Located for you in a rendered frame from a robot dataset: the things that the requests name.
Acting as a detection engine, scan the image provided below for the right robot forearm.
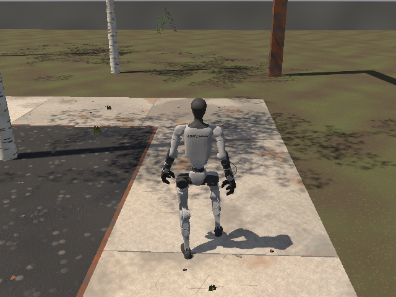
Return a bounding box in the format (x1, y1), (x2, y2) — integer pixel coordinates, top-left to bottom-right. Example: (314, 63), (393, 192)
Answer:
(221, 151), (234, 181)

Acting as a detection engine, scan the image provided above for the left robot foot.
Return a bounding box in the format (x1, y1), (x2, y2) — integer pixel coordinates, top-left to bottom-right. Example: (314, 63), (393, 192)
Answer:
(181, 243), (192, 259)

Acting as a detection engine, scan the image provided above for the robot torso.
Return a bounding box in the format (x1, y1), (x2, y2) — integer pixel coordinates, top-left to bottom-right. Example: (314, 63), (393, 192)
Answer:
(184, 123), (213, 186)

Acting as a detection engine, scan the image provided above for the left robot hand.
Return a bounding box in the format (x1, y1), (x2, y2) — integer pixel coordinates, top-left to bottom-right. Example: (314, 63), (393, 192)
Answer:
(161, 170), (175, 184)

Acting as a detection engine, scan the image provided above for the robot left upper arm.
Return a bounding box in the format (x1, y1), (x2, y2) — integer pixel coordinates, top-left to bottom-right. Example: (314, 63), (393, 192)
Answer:
(169, 125), (186, 158)

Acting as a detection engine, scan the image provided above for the left robot forearm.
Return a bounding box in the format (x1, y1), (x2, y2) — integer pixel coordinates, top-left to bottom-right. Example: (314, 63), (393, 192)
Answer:
(162, 149), (174, 173)

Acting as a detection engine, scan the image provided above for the robot right upper arm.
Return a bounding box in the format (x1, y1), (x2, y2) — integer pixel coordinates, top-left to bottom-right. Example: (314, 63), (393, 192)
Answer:
(212, 126), (227, 161)

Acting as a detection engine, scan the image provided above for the right robot hand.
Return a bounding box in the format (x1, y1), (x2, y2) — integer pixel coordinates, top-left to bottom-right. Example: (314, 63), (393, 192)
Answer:
(222, 179), (236, 196)

